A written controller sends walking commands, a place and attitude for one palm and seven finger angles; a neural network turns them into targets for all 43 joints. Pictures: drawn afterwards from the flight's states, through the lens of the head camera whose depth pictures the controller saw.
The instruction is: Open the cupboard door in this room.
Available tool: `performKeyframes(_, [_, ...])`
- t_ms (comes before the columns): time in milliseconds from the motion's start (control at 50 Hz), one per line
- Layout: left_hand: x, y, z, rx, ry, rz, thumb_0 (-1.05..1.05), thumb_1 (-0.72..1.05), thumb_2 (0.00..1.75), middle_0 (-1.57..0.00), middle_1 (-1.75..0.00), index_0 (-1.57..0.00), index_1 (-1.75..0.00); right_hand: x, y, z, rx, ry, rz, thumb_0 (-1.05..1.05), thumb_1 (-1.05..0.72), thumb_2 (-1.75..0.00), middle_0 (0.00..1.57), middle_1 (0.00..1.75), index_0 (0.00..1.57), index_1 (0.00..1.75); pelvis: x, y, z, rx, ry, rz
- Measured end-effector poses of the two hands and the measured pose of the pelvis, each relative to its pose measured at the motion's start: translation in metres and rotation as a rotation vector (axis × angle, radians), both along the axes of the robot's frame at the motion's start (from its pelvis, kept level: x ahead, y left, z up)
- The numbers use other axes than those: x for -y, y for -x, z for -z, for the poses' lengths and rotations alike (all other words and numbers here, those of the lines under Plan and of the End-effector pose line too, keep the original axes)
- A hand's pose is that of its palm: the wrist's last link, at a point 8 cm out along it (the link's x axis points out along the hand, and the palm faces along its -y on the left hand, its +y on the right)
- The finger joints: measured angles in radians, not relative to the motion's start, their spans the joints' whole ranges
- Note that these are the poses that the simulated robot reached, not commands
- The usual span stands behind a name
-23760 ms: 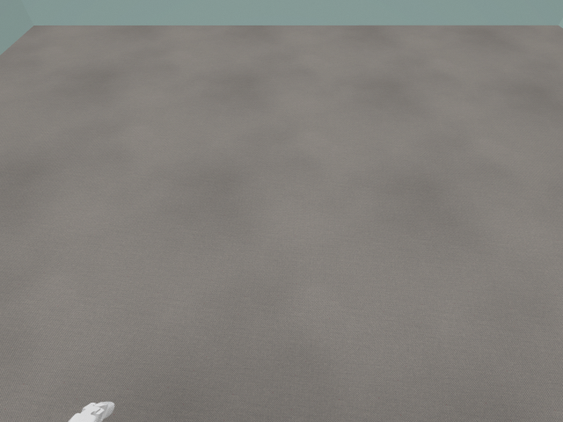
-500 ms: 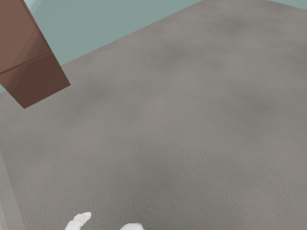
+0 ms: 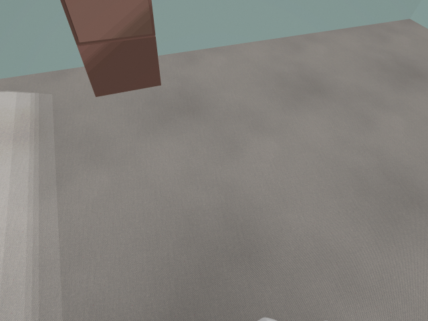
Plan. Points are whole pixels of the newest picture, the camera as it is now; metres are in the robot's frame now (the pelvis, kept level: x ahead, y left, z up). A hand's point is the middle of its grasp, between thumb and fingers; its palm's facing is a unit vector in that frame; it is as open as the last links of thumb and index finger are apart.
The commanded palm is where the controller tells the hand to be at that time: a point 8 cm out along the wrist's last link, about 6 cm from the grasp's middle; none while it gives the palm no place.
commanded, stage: turn or walk to find it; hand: left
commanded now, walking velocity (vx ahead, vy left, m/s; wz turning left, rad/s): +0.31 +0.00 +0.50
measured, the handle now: out of the picture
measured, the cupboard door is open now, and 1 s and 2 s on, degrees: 0 0 0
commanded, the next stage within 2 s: stand and wait in 1.26 s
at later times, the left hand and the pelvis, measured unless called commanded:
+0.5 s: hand (136, 315) +0.14 +0.16 -0.13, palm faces +0.25 -0.94 -0.24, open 7.4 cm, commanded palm none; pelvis +0.10 -0.04 +0.01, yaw +15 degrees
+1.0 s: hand out of the picture +0.12 +0.21 -0.17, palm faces +0.49 -0.86 -0.15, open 7.4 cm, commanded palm none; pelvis +0.26 +0.09 +0.00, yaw +24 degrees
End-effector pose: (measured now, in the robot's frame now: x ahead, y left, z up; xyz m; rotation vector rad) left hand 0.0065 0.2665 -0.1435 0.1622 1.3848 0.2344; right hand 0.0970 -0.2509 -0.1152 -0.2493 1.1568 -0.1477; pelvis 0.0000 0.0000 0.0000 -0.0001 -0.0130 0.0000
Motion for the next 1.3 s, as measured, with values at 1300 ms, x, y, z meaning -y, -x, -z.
performKeyframes(1300, [-0.127, -0.379, -0.03, 0.311, 0.009, -0.296, 0.01, 0.91, 0.9, -0.2, -0.3, -0.19, -0.29, -0.155, -0.345, 0.004, -0.221, 0.008, -0.267, -0.01, -0.92, -0.9, 0.2, 0.3, 0.2, 0.3, -0.136, -0.376, -0.014, -0.007, -0.014, -0.444])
